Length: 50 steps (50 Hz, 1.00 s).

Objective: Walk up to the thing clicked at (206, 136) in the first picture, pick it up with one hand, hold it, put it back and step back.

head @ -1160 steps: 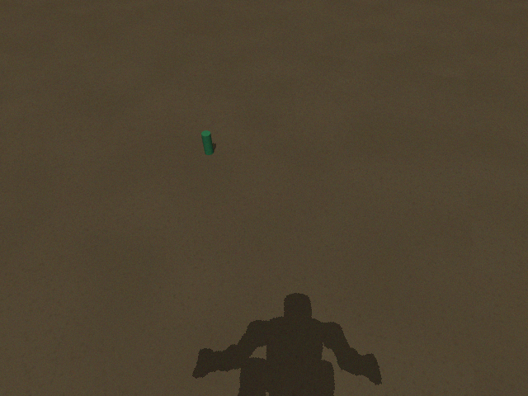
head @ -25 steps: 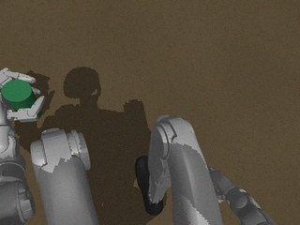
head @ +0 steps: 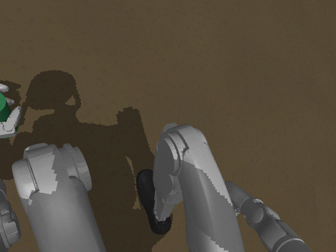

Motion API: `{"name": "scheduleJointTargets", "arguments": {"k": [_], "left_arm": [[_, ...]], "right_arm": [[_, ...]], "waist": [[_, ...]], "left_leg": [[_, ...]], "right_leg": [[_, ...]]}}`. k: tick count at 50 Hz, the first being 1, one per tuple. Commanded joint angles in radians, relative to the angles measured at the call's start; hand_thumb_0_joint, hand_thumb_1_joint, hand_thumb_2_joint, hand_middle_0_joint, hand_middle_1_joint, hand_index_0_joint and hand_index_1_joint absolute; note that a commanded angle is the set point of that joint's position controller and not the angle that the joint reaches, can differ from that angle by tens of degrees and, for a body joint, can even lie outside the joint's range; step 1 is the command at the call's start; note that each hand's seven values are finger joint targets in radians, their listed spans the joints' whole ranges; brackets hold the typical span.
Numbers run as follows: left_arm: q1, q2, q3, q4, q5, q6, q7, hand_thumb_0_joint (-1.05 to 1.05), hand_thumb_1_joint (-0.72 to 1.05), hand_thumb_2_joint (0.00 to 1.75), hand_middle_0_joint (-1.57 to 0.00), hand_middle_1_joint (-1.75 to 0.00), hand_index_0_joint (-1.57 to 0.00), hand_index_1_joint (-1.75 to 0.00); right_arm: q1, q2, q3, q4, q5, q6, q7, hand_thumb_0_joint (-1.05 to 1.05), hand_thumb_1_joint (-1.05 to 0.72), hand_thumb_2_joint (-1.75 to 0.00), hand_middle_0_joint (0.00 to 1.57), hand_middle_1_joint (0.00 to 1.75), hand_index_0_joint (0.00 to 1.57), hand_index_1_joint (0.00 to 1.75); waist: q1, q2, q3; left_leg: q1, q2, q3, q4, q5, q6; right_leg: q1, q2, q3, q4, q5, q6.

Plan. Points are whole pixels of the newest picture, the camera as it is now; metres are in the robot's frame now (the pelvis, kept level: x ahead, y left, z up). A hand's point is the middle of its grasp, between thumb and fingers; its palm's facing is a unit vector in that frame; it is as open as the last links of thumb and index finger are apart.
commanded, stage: lower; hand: left
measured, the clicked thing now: out of the picture +0.41 +0.27 -0.18
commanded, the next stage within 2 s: loosen in 0.58 s
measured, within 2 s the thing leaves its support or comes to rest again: rests again in 0.44 s
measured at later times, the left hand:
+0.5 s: hand (1, 113) +0.41 +0.26 -0.18, palm faces +0.26 -0.97 +0.00, open 7.5 cm
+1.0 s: hand (2, 112) +0.42 +0.26 -0.18, palm faces +0.27 -0.96 +0.00, open 7.8 cm
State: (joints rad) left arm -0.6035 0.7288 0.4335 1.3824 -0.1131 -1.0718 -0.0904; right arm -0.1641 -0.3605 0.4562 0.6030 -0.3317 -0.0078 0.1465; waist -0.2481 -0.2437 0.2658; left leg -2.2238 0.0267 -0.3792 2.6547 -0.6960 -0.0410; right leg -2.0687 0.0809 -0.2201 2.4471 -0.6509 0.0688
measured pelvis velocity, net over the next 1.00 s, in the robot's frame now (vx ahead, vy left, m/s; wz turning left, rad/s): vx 0.00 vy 0.01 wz -0.04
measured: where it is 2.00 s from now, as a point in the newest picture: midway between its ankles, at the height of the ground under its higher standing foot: (115, 231)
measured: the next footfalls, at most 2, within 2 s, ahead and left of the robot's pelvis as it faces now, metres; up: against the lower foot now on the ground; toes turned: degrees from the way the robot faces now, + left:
none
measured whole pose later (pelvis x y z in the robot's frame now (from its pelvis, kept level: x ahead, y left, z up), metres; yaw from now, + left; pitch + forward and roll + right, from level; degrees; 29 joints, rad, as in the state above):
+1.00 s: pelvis +0.00 +0.01 +0.00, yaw -3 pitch +10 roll -19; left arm -0.60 0.81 0.42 1.44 -0.08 -1.16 0.01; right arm -0.19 -0.36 0.53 0.57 -0.37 -0.01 0.16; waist -0.25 -0.29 0.31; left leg -2.20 0.03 -0.44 2.68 -0.71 -0.02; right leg -2.02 0.11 -0.26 2.41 -0.64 0.07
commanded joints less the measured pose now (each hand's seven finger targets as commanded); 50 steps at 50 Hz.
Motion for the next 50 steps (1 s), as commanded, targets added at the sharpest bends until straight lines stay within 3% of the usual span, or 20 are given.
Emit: {"name": "scheduleJointTargets", "arguments": {"k": [1, 2, 8, 11, 20, 23, 34, 35, 40, 43, 45, 46, 50], "left_arm": [[-0.221, 0.165, 0.009, -0.159, -0.001, -0.096, 0.012, 0.00, 0.46, 1.27, -1.24, -1.36, -1.24, -1.36], [-0.241, 0.187, 0.014, -0.165, 0.001, -0.100, 0.020, 0.00, 0.44, 1.25, -1.25, -1.34, -1.24, -1.35], [-0.214, 0.177, 0.004, -0.161, 0.010, -0.110, 0.043, 0.00, 0.45, 1.25, -1.24, -1.33, -1.23, -1.34], [-0.231, 0.173, -0.016, -0.166, 0.017, -0.115, 0.054, 0.00, 0.48, 1.26, -1.23, -1.32, -1.22, -1.33], [-0.220, 0.192, -0.007, -0.142, 0.024, -0.129, 0.087, 0.00, 0.50, 1.27, -1.26, -1.34, -1.25, -1.35], [-0.226, 0.181, -0.023, -0.140, 0.029, -0.138, 0.085, 0.00, 0.50, 1.28, -1.28, -1.35, -1.27, -1.37], [-0.210, 0.200, -0.012, -0.105, 0.028, -0.155, 0.103, 0.00, 0.54, 1.29, -1.27, -1.34, -1.26, -1.36], [-0.202, 0.201, -0.011, -0.101, 0.027, -0.155, 0.103, 0.00, 0.48, 1.21, -1.27, -1.30, -1.27, -1.30], [-0.218, 0.204, -0.013, -0.099, 0.030, -0.158, 0.106, 0.00, 0.27, 0.82, -1.07, -1.00, -1.07, -0.99], [-0.211, 0.209, -0.017, -0.107, 0.030, -0.158, 0.107, 0.00, 0.15, 0.70, -1.01, -0.91, -1.02, -0.90], [-0.207, 0.213, -0.005, -0.099, 0.028, -0.161, 0.107, 0.00, 0.03, 0.66, -0.88, -0.79, -0.87, -0.80], [-0.206, 0.214, -0.011, -0.092, 0.028, -0.163, 0.106, 0.00, 0.11, 0.74, -0.96, -0.87, -0.95, -0.88], [-0.202, 0.204, -0.013, -0.077, 0.029, -0.157, 0.111, 0.00, -0.01, 0.55, -0.74, -0.64, -0.72, -0.65]], "right_arm": [[0.018, -0.345, -0.111, -0.029, -0.012, 0.002, -0.020, 0.00, -0.90, -0.90, 0.20, 0.30, 0.20, 0.30], [0.018, -0.349, -0.106, -0.033, -0.013, 0.000, -0.019, 0.00, -0.90, -0.90, 0.20, 0.30, 0.20, 0.30], [0.022, -0.350, -0.097, -0.033, -0.021, 0.001, -0.015, 0.00, -0.90, -0.91, 0.20, 0.30, 0.20, 0.30], [0.017, -0.354, -0.092, -0.033, -0.024, 0.003, -0.014, 0.00, -0.90, -0.90, 0.20, 0.30, 0.20, 0.30], [0.004, -0.356, -0.081, -0.041, -0.028, 0.005, -0.008, 0.00, -0.90, -0.91, 0.20, 0.30, 0.20, 0.30], [0.000, -0.363, -0.082, -0.036, -0.032, 0.005, -0.007, 0.00, -0.90, -0.90, 0.20, 0.30, 0.20, 0.30], [-0.006, -0.365, -0.060, -0.042, -0.044, 0.005, -0.005, 0.00, -0.89, -0.90, 0.20, 0.30, 0.20, 0.30], [-0.009, -0.360, -0.057, -0.042, -0.046, 0.004, -0.005, 0.00, -0.90, -0.90, 0.20, 0.30, 0.20, 0.30], [-0.010, -0.370, -0.059, -0.042, -0.048, 0.006, -0.007, 0.00, -0.91, -0.90, 0.20, 0.30, 0.20, 0.30], [-0.011, -0.362, -0.054, -0.046, -0.049, 0.006, -0.006, 0.00, -0.91, -0.90, 0.20, 0.30, 0.20, 0.30], [-0.009, -0.366, -0.053, -0.047, -0.050, 0.006, -0.005, 0.00, -0.91, -0.90, 0.20, 0.30, 0.20, 0.30], [-0.010, -0.368, -0.051, -0.045, -0.049, 0.005, -0.004, 0.00, -0.90, -0.90, 0.20, 0.30, 0.20, 0.30], [-0.017, -0.365, -0.051, -0.049, -0.051, 0.006, -0.004, 0.00, -0.91, -0.90, 0.20, 0.30, 0.20, 0.30]], "waist": [[-0.079, 0.519, -0.569], [-0.082, 0.515, -0.562], [-0.089, 0.533, -0.579], [-0.103, 0.533, -0.546], [-0.103, 0.521, -0.516], [-0.113, 0.533, -0.504], [-0.121, 0.519, -0.494], [-0.119, 0.510, -0.501], [-0.131, 0.523, -0.474], [-0.120, 0.512, -0.496], [-0.122, 0.518, -0.491], [-0.123, 0.522, -0.479], [-0.124, 0.502, -0.469]], "left_leg": [[0.394, 0.043, 0.127, -0.313, 0.069, 0.009], [0.376, 0.042, 0.125, -0.313, 0.058, 0.011], [0.423, 0.045, 0.110, -0.314, 0.118, 0.003], [0.410, 0.047, 0.101, -0.313, 0.103, 0.005], [0.397, 0.049, 0.093, -0.314, 0.086, 0.007], [0.417, 0.054, 0.078, -0.325, 0.082, 0.001], [0.407, 0.056, 0.073, -0.308, 0.094, 0.005], [0.407, 0.056, 0.074, -0.303, 0.101, 0.007], [0.416, 0.062, 0.059, -0.322, 0.088, 0.002], [0.411, 0.059, 0.070, -0.307, 0.089, 0.007], [0.411, 0.059, 0.062, -0.317, 0.084, 0.004], [0.404, 0.059, 0.059, -0.317, 0.075, 0.004], [0.390, 0.057, 0.066, -0.311, 0.067, 0.009]], "right_leg": [[0.253, 0.035, -0.120, -0.197, 0.165, -0.077], [0.254, 0.037, -0.123, -0.199, 0.159, -0.078], [0.273, 0.041, -0.135, -0.191, 0.210, -0.076], [0.260, 0.042, -0.142, -0.191, 0.203, -0.074], [0.256, 0.048, -0.150, -0.197, 0.191, -0.074], [0.244, 0.048, -0.156, -0.189, 0.190, -0.073], [0.271, 0.057, -0.163, -0.197, 0.203, -0.070], [0.276, 0.060, -0.163, -0.200, 0.207, -0.070], [0.255, 0.057, -0.172, -0.194, 0.198, -0.071], [0.275, 0.062, -0.166, -0.205, 0.200, -0.070], [0.269, 0.061, -0.172, -0.198, 0.195, -0.071], [0.265, 0.061, -0.173, -0.197, 0.191, -0.071], [0.268, 0.063, -0.172, -0.210, 0.186, -0.069]]}}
